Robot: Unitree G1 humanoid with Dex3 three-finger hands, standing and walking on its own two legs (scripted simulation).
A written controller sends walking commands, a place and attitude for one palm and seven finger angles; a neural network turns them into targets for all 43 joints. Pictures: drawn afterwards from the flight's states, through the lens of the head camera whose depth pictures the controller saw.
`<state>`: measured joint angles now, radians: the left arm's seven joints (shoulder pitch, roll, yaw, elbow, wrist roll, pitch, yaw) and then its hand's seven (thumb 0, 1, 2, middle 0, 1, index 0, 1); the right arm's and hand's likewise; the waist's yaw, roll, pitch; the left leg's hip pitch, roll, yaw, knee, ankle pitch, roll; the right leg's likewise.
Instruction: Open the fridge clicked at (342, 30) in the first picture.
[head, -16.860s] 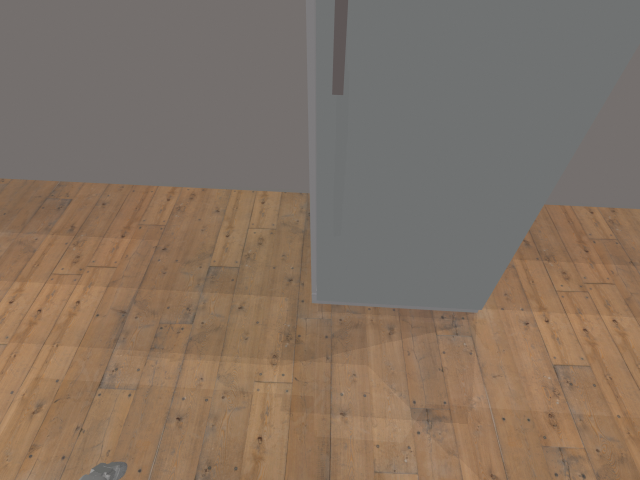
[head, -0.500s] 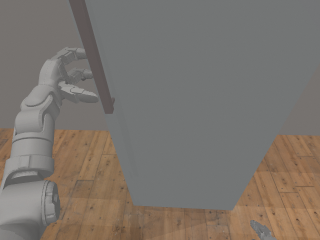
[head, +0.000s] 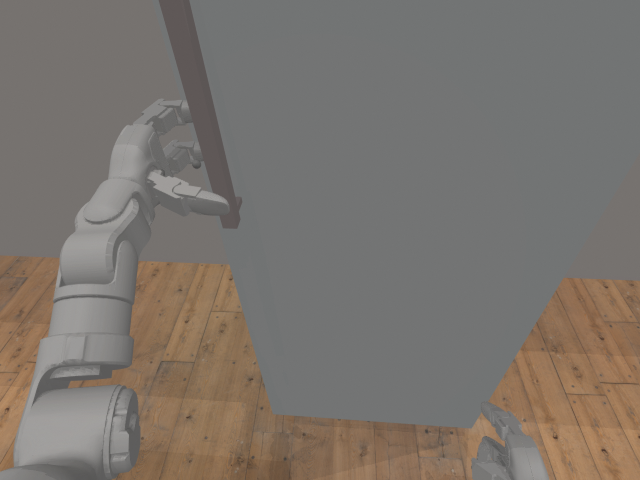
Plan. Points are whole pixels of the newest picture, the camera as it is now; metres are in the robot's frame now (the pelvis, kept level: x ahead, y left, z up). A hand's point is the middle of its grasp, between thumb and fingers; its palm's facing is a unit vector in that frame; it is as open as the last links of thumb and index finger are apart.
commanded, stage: slide the fingers in behind the handle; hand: left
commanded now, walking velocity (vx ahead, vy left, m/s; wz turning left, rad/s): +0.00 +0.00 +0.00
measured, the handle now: (210, 113) +0.45 +0.16 +0.27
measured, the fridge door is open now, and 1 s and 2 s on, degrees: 0 0 0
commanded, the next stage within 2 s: grip the handle and tug to test in 1.18 s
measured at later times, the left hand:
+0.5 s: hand (220, 165) +0.39 +0.14 +0.24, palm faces +0.01 -1.00 -0.02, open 14.0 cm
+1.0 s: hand (223, 164) +0.40 +0.14 +0.23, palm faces +0.02 -1.00 -0.02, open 14.0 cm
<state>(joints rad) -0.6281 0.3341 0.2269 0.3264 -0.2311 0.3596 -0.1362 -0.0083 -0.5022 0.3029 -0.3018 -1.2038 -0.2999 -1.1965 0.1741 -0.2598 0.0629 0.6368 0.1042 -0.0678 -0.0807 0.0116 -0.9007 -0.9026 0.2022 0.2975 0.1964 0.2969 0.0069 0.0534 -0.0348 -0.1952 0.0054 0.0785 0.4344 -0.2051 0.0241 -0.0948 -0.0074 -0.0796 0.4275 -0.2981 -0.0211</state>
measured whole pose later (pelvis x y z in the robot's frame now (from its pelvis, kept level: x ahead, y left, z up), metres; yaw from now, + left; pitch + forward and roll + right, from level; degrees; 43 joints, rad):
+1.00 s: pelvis +0.01 -0.01 +0.00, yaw +0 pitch -2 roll +1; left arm -0.62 0.30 0.20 0.30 -0.23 0.39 -0.08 -0.01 -0.50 0.30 -0.30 -1.20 -0.29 -1.19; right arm 0.16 -0.26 0.06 0.64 0.10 -0.02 -0.08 0.01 -0.90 -0.90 0.20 0.30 0.20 0.30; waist 0.00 0.05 -0.04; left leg -0.19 0.02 0.07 0.43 -0.21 0.01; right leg -0.09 0.01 -0.09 0.43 -0.31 -0.04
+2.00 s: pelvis +0.01 -0.01 +0.00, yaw +0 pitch -2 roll +0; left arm -0.58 0.29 0.19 0.23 -0.23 0.41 -0.06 0.01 0.66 0.81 -0.40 -1.37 -0.36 -1.34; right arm 0.18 -0.27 0.05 0.64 0.10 -0.02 -0.08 0.01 -0.90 -0.90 0.20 0.30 0.20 0.30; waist 0.00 0.05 -0.03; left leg -0.18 0.01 0.07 0.44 -0.22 0.02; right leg -0.08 0.00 -0.08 0.42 -0.31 -0.03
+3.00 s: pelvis +0.03 -0.01 +0.00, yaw +0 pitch -1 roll +1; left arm -0.23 0.24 0.20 -0.30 -0.27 0.54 -0.06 0.00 0.72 0.80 -0.40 -1.36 -0.27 -1.35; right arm 0.10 -0.25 0.06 0.57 0.09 0.01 -0.04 0.01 -0.90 -0.90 0.20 0.30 0.19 0.30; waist 0.02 0.07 -0.08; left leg -0.18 0.00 0.07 0.47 -0.27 0.01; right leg -0.08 -0.01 -0.08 0.47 -0.37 -0.03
